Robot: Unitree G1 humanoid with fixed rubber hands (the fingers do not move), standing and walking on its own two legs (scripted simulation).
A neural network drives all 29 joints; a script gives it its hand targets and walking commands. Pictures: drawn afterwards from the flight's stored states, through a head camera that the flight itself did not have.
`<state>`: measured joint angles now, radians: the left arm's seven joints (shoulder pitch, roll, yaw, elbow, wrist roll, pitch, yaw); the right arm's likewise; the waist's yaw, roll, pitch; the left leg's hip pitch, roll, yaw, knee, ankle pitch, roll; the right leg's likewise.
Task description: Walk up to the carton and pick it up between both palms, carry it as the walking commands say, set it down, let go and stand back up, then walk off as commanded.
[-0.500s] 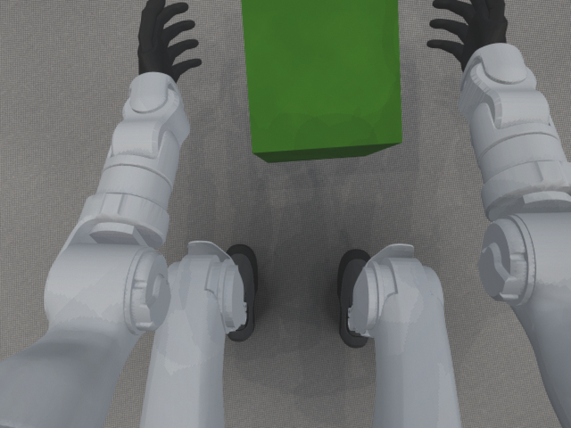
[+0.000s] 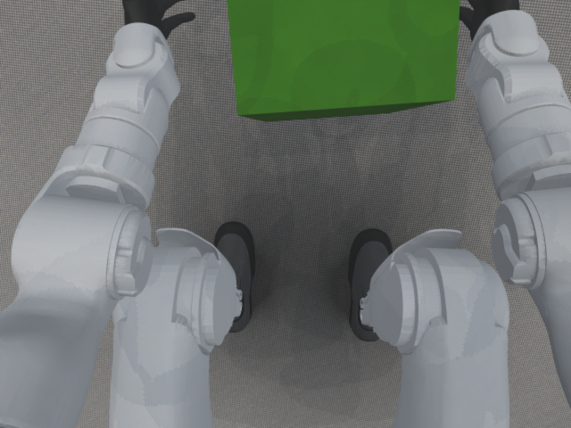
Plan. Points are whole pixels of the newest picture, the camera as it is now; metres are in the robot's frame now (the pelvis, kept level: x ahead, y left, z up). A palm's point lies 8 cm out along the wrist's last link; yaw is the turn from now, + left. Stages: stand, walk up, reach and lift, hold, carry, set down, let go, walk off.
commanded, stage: reach and lift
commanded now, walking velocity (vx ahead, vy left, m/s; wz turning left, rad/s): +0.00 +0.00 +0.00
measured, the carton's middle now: (330, 23) +0.54 -0.04 -0.25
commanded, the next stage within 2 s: none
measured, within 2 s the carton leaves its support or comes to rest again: leaves its support in 1.10 s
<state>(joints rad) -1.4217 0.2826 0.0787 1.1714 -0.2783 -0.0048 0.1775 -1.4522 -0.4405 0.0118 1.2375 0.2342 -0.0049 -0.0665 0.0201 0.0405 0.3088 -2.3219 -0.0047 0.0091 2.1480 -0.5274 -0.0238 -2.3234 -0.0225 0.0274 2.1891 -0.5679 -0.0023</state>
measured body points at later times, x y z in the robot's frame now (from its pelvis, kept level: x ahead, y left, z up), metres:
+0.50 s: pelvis -0.01 +0.00 +0.00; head +0.36 -0.04 +0.25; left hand +0.54 +0.13 -0.18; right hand +0.55 -0.21 -0.18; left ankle +0.12 +0.12 -0.34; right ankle +0.11 -0.12 -0.34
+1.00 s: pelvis +0.00 +0.00 +0.00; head +0.36 -0.04 +0.24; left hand +0.55 +0.11 -0.18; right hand +0.55 -0.19 -0.19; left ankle +0.12 +0.13 -0.34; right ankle +0.11 -0.12 -0.34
